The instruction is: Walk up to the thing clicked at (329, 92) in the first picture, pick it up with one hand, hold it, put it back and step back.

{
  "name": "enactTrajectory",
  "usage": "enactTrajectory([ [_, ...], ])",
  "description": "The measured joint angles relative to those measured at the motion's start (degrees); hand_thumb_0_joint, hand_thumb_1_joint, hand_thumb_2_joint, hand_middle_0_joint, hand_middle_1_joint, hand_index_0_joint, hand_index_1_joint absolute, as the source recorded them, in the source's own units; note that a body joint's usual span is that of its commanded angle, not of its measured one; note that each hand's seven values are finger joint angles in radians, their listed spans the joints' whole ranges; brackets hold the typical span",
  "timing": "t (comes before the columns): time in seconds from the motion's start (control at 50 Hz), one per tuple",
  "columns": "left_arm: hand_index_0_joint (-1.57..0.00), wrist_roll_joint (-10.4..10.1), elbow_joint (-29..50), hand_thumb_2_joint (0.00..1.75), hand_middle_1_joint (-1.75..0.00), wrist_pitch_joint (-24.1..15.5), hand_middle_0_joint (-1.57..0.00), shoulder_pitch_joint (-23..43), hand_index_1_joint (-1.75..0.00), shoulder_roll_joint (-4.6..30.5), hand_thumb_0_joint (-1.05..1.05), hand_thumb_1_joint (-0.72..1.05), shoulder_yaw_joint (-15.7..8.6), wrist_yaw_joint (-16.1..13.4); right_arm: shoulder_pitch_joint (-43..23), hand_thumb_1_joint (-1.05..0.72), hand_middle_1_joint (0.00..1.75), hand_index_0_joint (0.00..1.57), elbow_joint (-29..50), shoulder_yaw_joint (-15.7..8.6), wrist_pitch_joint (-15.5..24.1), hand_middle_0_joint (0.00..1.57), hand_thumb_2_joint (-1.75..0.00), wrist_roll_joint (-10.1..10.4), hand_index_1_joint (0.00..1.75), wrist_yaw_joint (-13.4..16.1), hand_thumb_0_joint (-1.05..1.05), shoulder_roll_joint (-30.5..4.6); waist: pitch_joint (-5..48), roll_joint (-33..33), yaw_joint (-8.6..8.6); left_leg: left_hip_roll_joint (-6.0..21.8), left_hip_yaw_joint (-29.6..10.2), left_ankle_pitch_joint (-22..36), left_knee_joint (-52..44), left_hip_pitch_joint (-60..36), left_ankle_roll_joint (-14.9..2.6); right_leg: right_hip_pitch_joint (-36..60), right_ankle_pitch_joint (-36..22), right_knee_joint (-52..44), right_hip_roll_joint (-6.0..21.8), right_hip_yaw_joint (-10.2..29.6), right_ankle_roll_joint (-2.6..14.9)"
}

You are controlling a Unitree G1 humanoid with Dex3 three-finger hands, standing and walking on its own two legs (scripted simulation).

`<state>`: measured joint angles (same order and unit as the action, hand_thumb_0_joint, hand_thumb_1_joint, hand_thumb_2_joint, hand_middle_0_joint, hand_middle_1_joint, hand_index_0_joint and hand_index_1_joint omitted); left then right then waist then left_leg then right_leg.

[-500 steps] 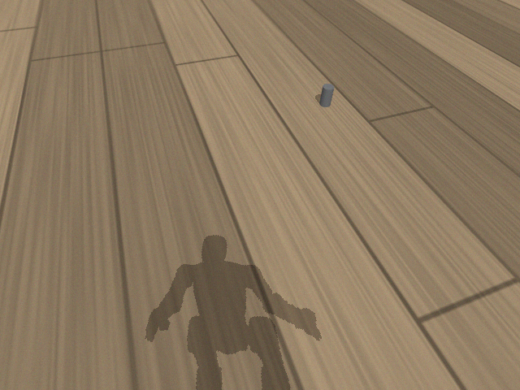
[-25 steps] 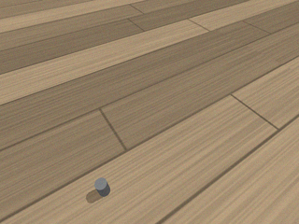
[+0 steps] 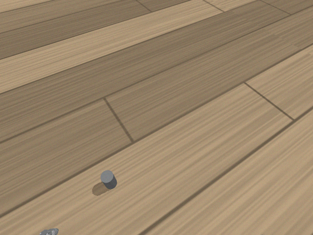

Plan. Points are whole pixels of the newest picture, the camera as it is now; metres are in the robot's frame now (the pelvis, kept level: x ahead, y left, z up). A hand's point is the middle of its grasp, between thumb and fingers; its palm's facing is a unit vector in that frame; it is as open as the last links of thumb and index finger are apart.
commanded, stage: walk up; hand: left
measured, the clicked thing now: (109, 180) +0.47 +0.30 -0.71
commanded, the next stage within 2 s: none
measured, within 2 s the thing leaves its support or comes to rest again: neither
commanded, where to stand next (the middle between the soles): +0.05 +0.00 m, yaw +1 degrees
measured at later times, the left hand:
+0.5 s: hand out of the picture +0.02 +0.32 -0.18, palm faces -0.09 -0.93 -0.36, open 7.4 cm
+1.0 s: hand out of the picture -0.09 +0.28 -0.15, palm faces -0.03 -0.92 -0.39, open 7.4 cm
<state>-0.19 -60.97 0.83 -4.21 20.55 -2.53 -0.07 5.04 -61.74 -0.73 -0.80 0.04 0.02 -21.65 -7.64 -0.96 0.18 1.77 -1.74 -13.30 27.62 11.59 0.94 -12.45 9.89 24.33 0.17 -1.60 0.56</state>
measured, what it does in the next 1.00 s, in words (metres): walks backwards: left foot, then right foot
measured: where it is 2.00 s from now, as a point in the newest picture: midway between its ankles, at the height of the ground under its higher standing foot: outside the picture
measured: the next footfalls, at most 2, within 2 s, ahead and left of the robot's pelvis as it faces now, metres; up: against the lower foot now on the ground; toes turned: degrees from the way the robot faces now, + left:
left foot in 0.18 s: -0.03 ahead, +0.15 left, +0.00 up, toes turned -1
right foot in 0.66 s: -0.12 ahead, -0.07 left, +0.00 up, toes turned -2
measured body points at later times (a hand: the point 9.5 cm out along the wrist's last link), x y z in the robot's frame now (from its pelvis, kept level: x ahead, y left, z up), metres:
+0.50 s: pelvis -0.09 +0.06 -0.01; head -0.01 +0.08 +0.43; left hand +0.03 +0.37 -0.15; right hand -0.02 -0.25 -0.12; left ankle -0.07 +0.15 -0.74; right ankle -0.14 -0.07 -0.69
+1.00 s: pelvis -0.23 +0.03 -0.02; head -0.16 +0.03 +0.43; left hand -0.09 +0.33 -0.12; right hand -0.15 -0.30 -0.13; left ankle -0.27 +0.16 -0.72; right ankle -0.16 -0.06 -0.74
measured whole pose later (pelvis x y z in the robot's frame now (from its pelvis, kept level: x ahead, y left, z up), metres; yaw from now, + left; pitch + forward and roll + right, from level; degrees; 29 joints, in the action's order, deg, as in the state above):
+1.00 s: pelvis -0.23 +0.03 -0.02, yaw +0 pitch -1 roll +1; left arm 3.3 -40.9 4.5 -6.2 20.1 -4.6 0.0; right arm 11.0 -49.4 -2.7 -0.8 -0.8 3.3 -23.5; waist -10.6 1.0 -0.5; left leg -2.3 -3.2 -28.4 46.0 16.5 1.5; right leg -22.0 12.5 35.2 0.2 -2.5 3.0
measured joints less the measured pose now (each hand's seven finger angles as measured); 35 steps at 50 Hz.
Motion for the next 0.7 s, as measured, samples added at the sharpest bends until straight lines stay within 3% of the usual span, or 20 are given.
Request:
enactTrajectory([
  [0.02, -0.21, 0.1, 0.7, 0.90, -0.30, 0.3, -0.20, 0.5, -0.30, 0.1, 0.00, 0.90, -0.2, -0.1, -0.3, -0.91, 0.30, 0.21, 0.7, -0.3, -0.3, 0.20, -0.90, 0.0, 0.30, 0.0, 0.00, -0.3, -0.9, 0.0, -0.02, -0.4, 0.0, -0.9, 2.9, 1.6, -0.57, -0.9, 0.1, 1.0, 0.2, 0.1, -0.03],
  [0.1, -0.21, 1.2, 3.4, 0.90, -0.30, 1.6, -0.20, 1.7, -0.30, 0.6, 0.00, 0.90, -0.8, -0.4, 0.1, -0.91, 0.30, 0.21, 3.3, -1.4, -1.4, 0.20, -0.90, -0.3, 0.30, -0.1, 0.00, -1.4, -2.4, 1.3, -0.10, -3.4, 0.1, -13.3, 16.5, 6.5, -2.39, -5.3, 0.6, 5.1, 2.0, 1.2, -0.69],
  [0.14, -0.21, 1.6, 4.8, 0.90, -0.30, 2.0, -0.20, 2.3, -0.30, 1.1, 0.00, 0.90, -0.9, -0.5, 1.0, -0.91, 0.30, 0.21, 4.3, -1.8, -1.6, 0.20, -0.90, -0.2, 0.30, -0.2, 0.00, -1.6, -2.4, 2.1, 0.33, -3.7, 0.2, -13.8, 17.7, 6.5, -2.85, -7.6, 0.8, 7.0, 2.8, 1.3, -1.44],
  [0.18, -0.21, 1.6, 6.3, 0.90, -0.30, 2.4, -0.20, 2.9, -0.30, 1.5, 0.00, 0.90, -0.8, -0.6, 2.4, -0.91, 0.30, 0.21, 5.1, -2.1, -1.3, 0.20, -0.90, -0.5, 0.30, -0.1, 0.00, -1.9, -2.3, 2.2, 0.91, -2.8, 0.3, -7.7, 12.0, 4.1, -2.93, -10.1, 1.5, 9.8, 3.3, 1.2, -2.52],
  [0.22, -0.21, 1.1, 7.6, 0.90, -0.30, 2.9, -0.20, 4.2, -0.30, 2.3, 0.00, 0.90, -0.9, -0.8, 2.9, -0.91, 0.30, 0.21, 5.2, -2.5, -1.1, 0.20, -0.90, -1.4, 0.30, 0.3, 0.00, -1.2, -3.6, 4.0, 0.83, -4.0, 1.0, -9.4, 10.8, 3.5, -2.65, -12.6, 4.4, 14.8, 3.6, 3.5, -1.44],
  [0.26, -0.21, 0.9, 8.7, 0.90, -0.30, 3.5, -0.20, 4.6, -0.30, 2.8, 0.00, 0.90, -1.3, -1.3, 3.4, -0.91, 0.30, 0.21, 5.4, -2.3, -1.3, 0.20, -0.90, -2.0, 0.30, 0.2, 0.00, 0.2, -4.8, 5.2, 0.55, -4.1, 1.8, -9.0, 11.1, 3.6, -3.24, -14.5, 14.5, 23.2, -0.1, 7.9, -0.33],
  [0.3, -0.20, 1.0, 9.0, 0.90, -0.29, 4.0, -0.20, 4.0, -0.30, 2.6, 0.00, 0.91, -1.3, -1.7, 4.4, -0.91, 0.30, 0.21, 6.1, -2.0, -1.4, 0.20, -0.90, -2.3, 0.30, 0.2, 0.00, 1.2, -4.5, 4.7, 1.41, -3.4, 1.1, -7.5, 9.7, 3.8, -3.52, -15.6, 19.8, 31.5, -4.4, 9.7, 0.09],
  [0.34, -0.20, 0.7, 9.3, 0.90, -0.29, 4.2, -0.20, 3.2, -0.30, 2.4, 0.00, 0.91, -1.1, -1.7, 5.0, -0.91, 0.30, 0.21, 6.7, -1.9, -1.5, 0.20, -0.90, -2.6, 0.30, 0.7, 0.00, 1.9, -3.8, 4.7, 1.54, -3.2, 1.2, -5.5, 7.1, 3.7, -3.64, -15.9, 19.2, 37.3, -6.7, 10.6, 0.28],
  [0.38, -0.20, 0.7, 10.0, 0.90, -0.29, 4.2, -0.20, 2.0, -0.30, 2.2, 0.00, 0.91, -1.0, -1.5, 5.0, -0.90, 0.30, 0.21, 7.3, -1.8, -1.5, 0.20, -0.90, -2.3, 0.30, 1.2, 0.00, 2.2, -3.6, 4.8, 1.03, -3.3, 2.1, -4.0, 5.3, 3.6, -3.74, -15.2, 17.3, 40.1, -7.2, 10.8, 0.12],
  [0.48, -0.20, 1.2, 10.5, 0.90, -0.29, 4.3, -0.20, -1.2, -0.30, 1.7, 0.00, 0.91, -1.0, -1.3, 3.3, -0.90, 0.30, 0.21, 10.0, -2.2, -0.8, 0.20, -0.90, -1.4, 0.30, 2.3, 0.00, 2.3, -4.2, 4.2, 0.57, -3.3, 4.3, -2.9, 5.3, 4.3, -4.31, -9.7, 17.2, 34.4, -5.5, 9.9, -1.69],
  [0.54, -0.20, 1.5, 10.5, 0.90, -0.30, 4.5, -0.20, -2.3, -0.30, 1.8, 0.00, 0.91, -1.2, -1.2, 1.9, -0.90, 0.30, 0.21, 11.6, -2.0, -0.4, 0.20, -0.90, -1.3, 0.30, 2.3, 0.00, 2.3, -4.7, 3.7, 0.38, -2.9, 5.6, -2.7, 6.9, 5.4, -4.32, -6.9, 17.9, 28.8, -4.1, 8.8, -1.81],
  [0.64, -0.20, 2.0, 11.0, 0.90, -0.29, 4.0, -0.20, -3.5, -0.30, 1.8, 0.00, 0.91, -1.8, -0.3, 0.4, -0.90, 0.30, 0.21, 13.0, -1.8, -0.7, 0.20, -0.90, -1.3, 0.30, 1.8, 0.00, 1.4, -4.3, 2.2, -0.25, -1.4, 7.0, -2.7, 10.6, 8.3, -3.33, -2.5, 15.5, 17.9, -1.8, 5.6, -0.49],
  [0.7, -0.20, 2.3, 11.0, 0.90, -0.29, 3.4, -0.20, -3.9, -0.30, 0.5, 0.00, 0.91, -2.1, 0.3, 0.0, -0.90, 0.30, 0.21, 12.5, -2.1, -1.4, 0.20, -0.90, -1.0, 0.30, 1.6, 0.00, -0.1, -4.2, -1.6, 0.34, 1.0, 4.7, -2.2, 12.6, 9.6, -2.11, -0.8, 11.6, 14.1, -3.7, 2.9, 0.99],
])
